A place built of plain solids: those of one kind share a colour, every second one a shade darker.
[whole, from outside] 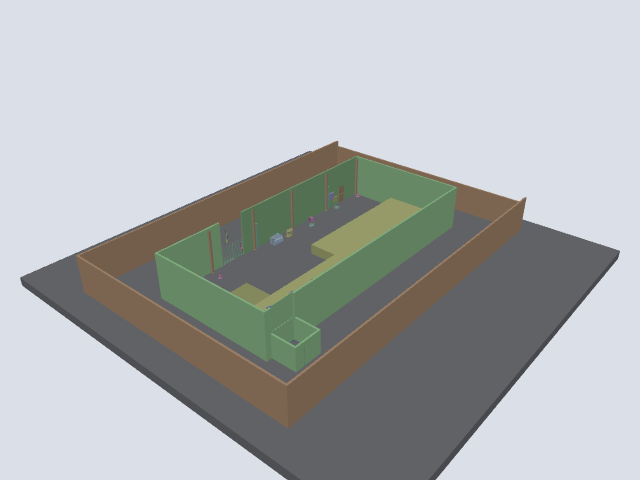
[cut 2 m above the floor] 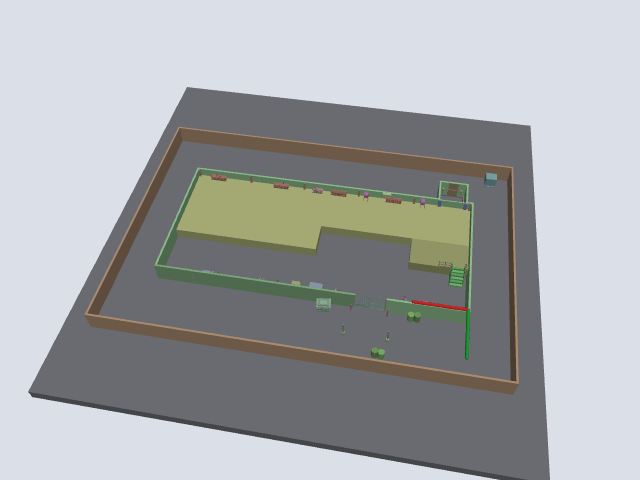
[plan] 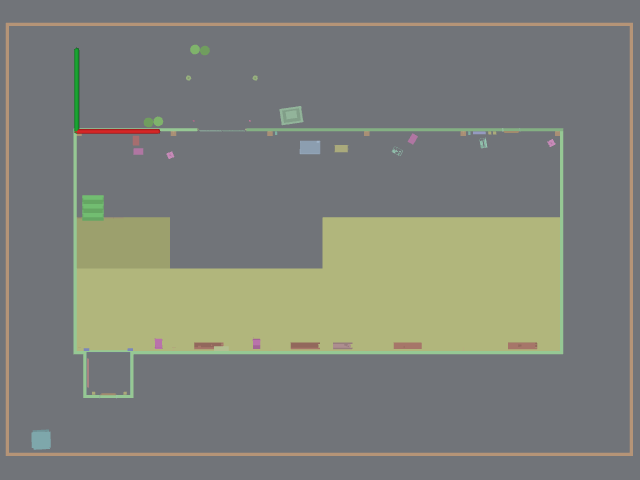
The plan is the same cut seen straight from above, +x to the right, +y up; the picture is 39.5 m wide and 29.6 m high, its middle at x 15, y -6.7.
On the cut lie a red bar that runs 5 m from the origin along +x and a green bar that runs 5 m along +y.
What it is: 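A split-level store; one tall room, parted into a floor behind the doors and a second floor beyond one front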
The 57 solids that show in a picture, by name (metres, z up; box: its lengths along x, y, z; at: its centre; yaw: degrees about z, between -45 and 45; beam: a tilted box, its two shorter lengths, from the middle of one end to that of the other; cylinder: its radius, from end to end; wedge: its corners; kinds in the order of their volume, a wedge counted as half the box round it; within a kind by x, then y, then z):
{
 "raised_floor_bank_1": {"box": [5.75, 0.02, 1.16], "at": [2.88, -8.45, 0.53]},
 "raised_floor_bank_2": {"box": [5.75, 3.15, 1.16], "at": [2.88, -6.88, 0.53]},
 "raised_floor_bank_3": {"box": [29.8, 5.1, 1.16], "at": [14.9, -11.0, 0.53]},
 "raised_floor_bank_4": {"box": [14.65, 3.15, 1.16], "at": [22.48, -6.88, 0.53]},
 "yard_bound_1": {"box": [0.2, 26.72, 4.16], "at": [-4.28, -6.66, 2.03]},
 "yard_bound_2": {"box": [38.68, 0.2, 4.16], "at": [14.96, -19.92, 2.03]},
 "yard_bound_3": {"box": [38.68, 0.2, 4.16], "at": [14.96, 6.6, 2.03]},
 "yard_bound_4": {"box": [0.2, 26.72, 3.46], "at": [34.2, -6.66, 1.68]},
 "wall_1": {"box": [0.2, 13.95, 5.05], "at": [-0.1, -6.78, 2.48]},
 "wall_2": {"box": [0.8, 0.2, 5.05], "at": [0.2, -13.65, 2.48]},
 "wall_3": {"box": [0.2, 2.9, 2.55], "at": [0.5, -15.0, 1.23]},
 "wall_4": {"box": [3.1, 0.2, 2.55], "at": [1.95, -16.35, 1.23]},
 "wall_5": {"box": [2.7, 0.06, 2.55], "at": [1.95, -13.58, 1.23]},
 "wall_6": {"box": [2.82, 0.06, 5.05], "at": [1.95, -13.52, 2.48]},
 "wall_7": {"box": [0.2, 2.9, 2.55], "at": [3.4, -15.0, 1.23]},
 "wall_8": {"box": [7.66, 0.2, 5.05], "at": [3.62, 0.1, 2.48]},
 "wall_9": {"box": [26.7, 0.2, 5.05], "at": [16.65, -13.65, 2.48]},
 "wall_10": {"box": [19.56, 0.2, 5.05], "at": [20.23, 0.1, 2.48]},
 "wall_11": {"box": [0.2, 13.95, 5.05], "at": [29.9, -6.78, 2.48]},
 "door_landing_1": {"box": [1.32, 0.21, 0.18], "at": [1.0, -5.4, 1.02]},
 "door_landing_2": {"box": [1.32, 0.29, 0.97], "at": [1.0, -5.17, 0.44]},
 "door_landing_3": {"box": [1.32, 0.29, 0.79], "at": [1.0, -4.9, 0.34]},
 "door_landing_4": {"box": [1.32, 0.29, 0.6], "at": [1.0, -4.63, 0.25]},
 "door_landing_5": {"box": [1.32, 0.29, 0.42], "at": [1.0, -4.36, 0.16]},
 "door_landing_6": {"box": [1.32, 0.29, 0.23], "at": [1.0, -4.09, 0.07]},
 "beyond_tote_tank_1": {"box": [1.18, 0.98, 1.02], "at": [-2.2, -19.03, 0.63], "yaw": 1.2},
 "beyond_drums_1": {"cylinder": 0.3, "from": [4.42, 0.55, -0.06], "to": [4.42, 0.55, 0.87]},
 "beyond_drums_2": {"cylinder": 0.3, "from": [5.03, 0.61, -0.06], "to": [5.03, 0.61, 0.87]},
 "beyond_drums_3": {"cylinder": 0.3, "from": [7.29, 5.05, -0.06], "to": [7.29, 5.05, 0.87]},
 "beyond_drums_4": {"cylinder": 0.3, "from": [7.9, 4.98, -0.06], "to": [7.9, 4.98, 0.87]},
 "beyond_waste_container_1": {"box": [1.36, 1.02, 0.09], "at": [13.24, 0.97, 1.09], "yaw": 8.3},
 "beyond_waste_container_2": {"box": [1.06, 0.77, 0.19], "at": [13.24, 0.97, 1.17], "yaw": 8.3},
 "beyond_waste_container_3": {"box": [0.67, 0.47, 0.22], "at": [13.24, 1.02, 1.18], "yaw": 8.3},
 "tote_stack_1": {"box": [0.4, 0.6, 1.01], "at": [3.66, -0.57, 0.46]},
 "carton_1": {"box": [0.6, 0.4, 0.45], "at": [3.8, -1.25, 0.17]},
 "carton_2": {"box": [0.4, 0.6, 0.45], "at": [20.73, -0.47, 0.17], "yaw": -30.9},
 "bench_things_1": {"box": [1.68, 0.38, 0.07], "at": [8.08, -13.23, 1.53]},
 "bench_things_2": {"box": [1.8, 0.13, 0.029], "at": [8.14, -13.37, 1.55]},
 "bench_things_3": {"box": [1.7, 0.38, 0.07], "at": [14.05, -13.23, 1.53]},
 "bench_things_4": {"box": [1.71, 0.4, 0.07], "at": [20.41, -13.23, 1.53]},
 "bench_things_5": {"box": [1.68, 0.38, 0.07], "at": [27.43, -13.23, 1.53]},
 "bench_things_6": {"box": [1.8, 0.13, 0.029], "at": [27.5, -13.37, 1.55]},
 "door_leaf_1": {"box": [1.0, 0.044, 2.15], "at": [1.95, -16.25, 1.02]},
 "door_leaf_2": {"box": [1.0, 0.044, 2.15], "at": [26.8, 0.0, 1.02]},
 "radiator_1": {"box": [0.1, 1.8, 0.6], "at": [0.69, -14.9, 0.45]},
 "chair_stack_1": {"box": [0.43, 0.43, 0.54], "at": [5.05, -13.11, 1.79]},
 "downpipe_1": {"box": [0.14, 0.21, 3.05], "at": [12.29, -0.11, 1.49]},
 "steel_column_1": {"box": [0.22, 0.014, 4.85], "at": [5.96, -0.22, 2.38]},
 "steel_column_2": {"box": [0.22, 0.014, 4.85], "at": [5.96, -0.02, 2.38]},
 "steel_column_3": {"box": [0.22, 0.014, 4.85], "at": [11.92, -0.22, 2.38]},
 "steel_column_4": {"box": [0.22, 0.014, 4.85], "at": [17.88, -0.22, 2.38]},
 "steel_column_5": {"box": [0.22, 0.014, 4.85], "at": [23.84, -0.22, 2.38]},
 "signing_shelf_1": {"box": [0.9, 0.3, 0.26], "at": [8.92, -13.4, 2.06]},
 "pallet_stack_1": {"box": [1.21, 0.8, 0.037], "at": [14.38, -0.98, 0.85], "yaw": -0.5},
 "bench_short_1": {"box": [1.08, 0.38, 0.07], "at": [16.35, -13.22, 1.53]},
 "bench_short_2": {"box": [1.2, 0.1, 0.029], "at": [16.41, -13.06, 1.55], "yaw": 0.2},
 "file_trolley_1": {"box": [0.8, 0.44, 0.02], "at": [16.32, -1.06, 0.81]}
}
